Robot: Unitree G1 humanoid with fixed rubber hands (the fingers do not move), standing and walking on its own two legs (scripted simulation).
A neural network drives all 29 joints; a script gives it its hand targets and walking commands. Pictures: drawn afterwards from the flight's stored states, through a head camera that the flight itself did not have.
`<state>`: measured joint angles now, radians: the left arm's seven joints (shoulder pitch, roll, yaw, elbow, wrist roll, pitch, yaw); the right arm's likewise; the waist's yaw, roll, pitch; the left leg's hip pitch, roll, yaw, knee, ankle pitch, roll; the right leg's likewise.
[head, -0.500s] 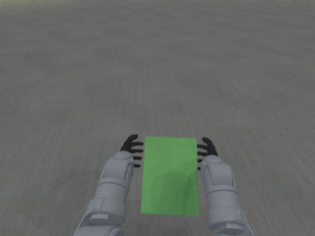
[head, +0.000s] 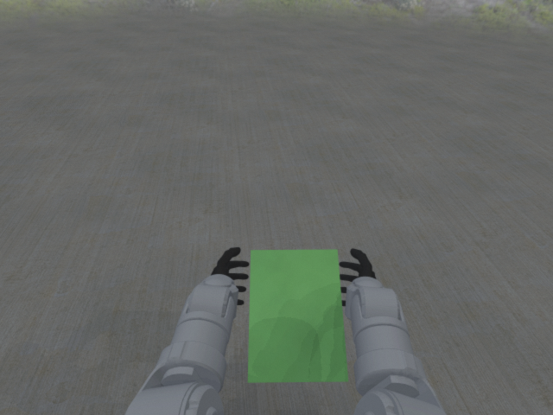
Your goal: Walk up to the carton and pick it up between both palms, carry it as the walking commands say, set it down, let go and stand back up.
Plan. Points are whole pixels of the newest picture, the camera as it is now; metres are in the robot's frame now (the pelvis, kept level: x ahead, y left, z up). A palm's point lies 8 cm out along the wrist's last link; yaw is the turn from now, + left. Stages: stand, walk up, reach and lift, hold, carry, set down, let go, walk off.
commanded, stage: set down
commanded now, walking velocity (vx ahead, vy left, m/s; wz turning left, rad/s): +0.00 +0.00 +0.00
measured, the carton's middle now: (292, 318) +0.33 -0.06 -0.07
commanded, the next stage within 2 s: none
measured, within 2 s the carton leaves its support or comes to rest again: neither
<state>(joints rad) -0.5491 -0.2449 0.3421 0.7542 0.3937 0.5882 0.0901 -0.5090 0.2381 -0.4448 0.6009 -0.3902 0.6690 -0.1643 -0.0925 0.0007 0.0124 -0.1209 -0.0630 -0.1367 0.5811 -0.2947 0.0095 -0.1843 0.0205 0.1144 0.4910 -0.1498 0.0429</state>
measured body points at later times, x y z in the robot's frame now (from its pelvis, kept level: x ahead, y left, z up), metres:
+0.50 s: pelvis +0.01 +0.00 -0.02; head +0.09 -0.01 +0.43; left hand +0.36 +0.05 -0.06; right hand +0.34 -0.17 -0.06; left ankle +0.03 +0.12 -0.73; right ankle +0.09 -0.15 -0.73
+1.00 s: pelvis -0.02 -0.03 -0.08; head +0.13 -0.03 +0.34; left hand +0.38 +0.05 -0.15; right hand +0.35 -0.17 -0.14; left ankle +0.03 +0.12 -0.73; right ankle +0.09 -0.15 -0.73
